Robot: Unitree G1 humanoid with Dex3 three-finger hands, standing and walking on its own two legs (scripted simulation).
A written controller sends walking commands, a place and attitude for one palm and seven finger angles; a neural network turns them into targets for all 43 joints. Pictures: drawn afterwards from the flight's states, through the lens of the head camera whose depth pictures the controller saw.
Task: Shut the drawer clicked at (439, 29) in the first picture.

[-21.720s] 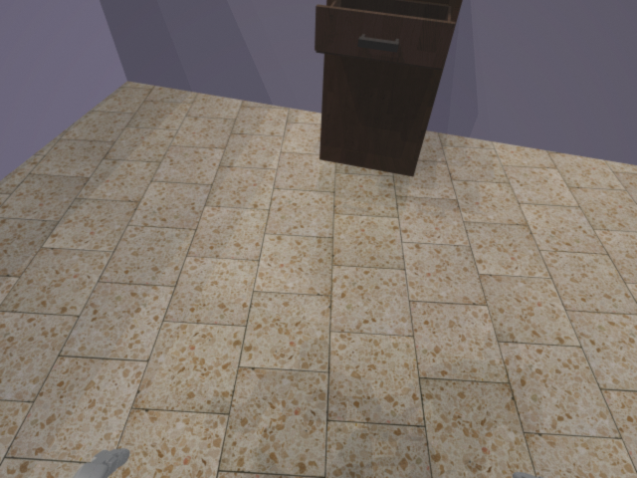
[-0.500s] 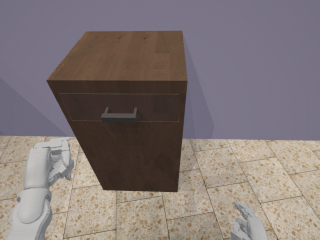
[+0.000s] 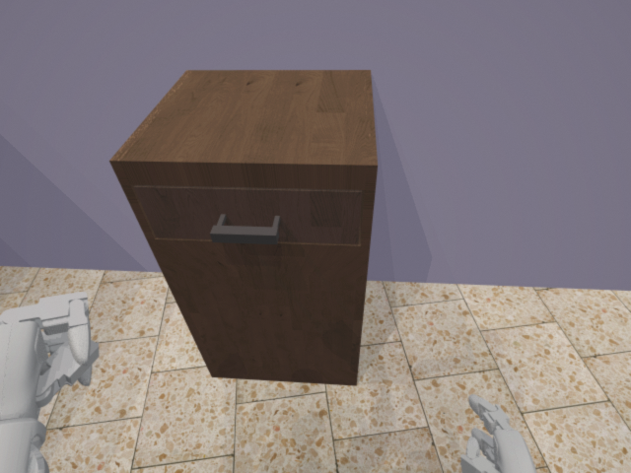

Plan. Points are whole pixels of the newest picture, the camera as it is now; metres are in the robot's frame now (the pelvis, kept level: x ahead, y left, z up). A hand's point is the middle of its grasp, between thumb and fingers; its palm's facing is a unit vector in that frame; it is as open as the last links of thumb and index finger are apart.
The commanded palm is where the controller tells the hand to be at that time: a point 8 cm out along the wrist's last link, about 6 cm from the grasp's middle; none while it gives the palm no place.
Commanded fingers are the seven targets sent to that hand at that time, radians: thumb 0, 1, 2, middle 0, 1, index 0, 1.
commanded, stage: step back with the hand held close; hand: left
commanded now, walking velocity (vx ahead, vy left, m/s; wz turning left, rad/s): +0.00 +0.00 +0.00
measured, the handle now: (247, 227) +0.56 +0.22 -0.03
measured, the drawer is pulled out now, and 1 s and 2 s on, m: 0.00 0.00 0.00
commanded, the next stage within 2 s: stop stepping back and stand still in 1.54 s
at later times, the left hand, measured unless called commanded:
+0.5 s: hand (73, 355) +0.17 +0.26 +0.15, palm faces +0.28 -0.82 -0.51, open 3.2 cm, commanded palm +0.11 +0.30 +0.17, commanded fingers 0.00 0.90 0.90 -1.40 -1.60 -1.40 -1.60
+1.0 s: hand (5, 421) +0.10 +0.27 +0.16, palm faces +0.36 -0.80 -0.47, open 3.2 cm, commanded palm +0.03 +0.32 +0.17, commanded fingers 0.00 0.90 0.90 -1.40 -1.60 -1.40 -1.60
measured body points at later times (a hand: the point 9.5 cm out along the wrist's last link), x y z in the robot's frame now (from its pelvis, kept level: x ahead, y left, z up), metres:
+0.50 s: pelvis -0.03 +0.03 +0.00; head +0.00 +0.03 +0.45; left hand +0.15 +0.30 +0.18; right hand +0.14 -0.22 -0.09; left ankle -0.01 +0.11 -0.74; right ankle +0.00 -0.11 -0.74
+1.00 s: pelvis -0.09 +0.03 -0.01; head -0.07 +0.06 +0.44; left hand +0.08 +0.31 +0.19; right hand +0.06 -0.21 -0.08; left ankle -0.01 +0.11 -0.74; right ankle -0.07 -0.10 -0.72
